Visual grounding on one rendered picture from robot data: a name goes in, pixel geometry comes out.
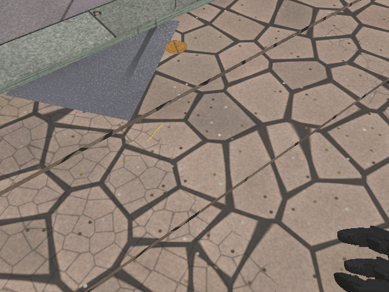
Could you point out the right robot hand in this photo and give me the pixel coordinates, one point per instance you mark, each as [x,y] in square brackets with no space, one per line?
[376,239]

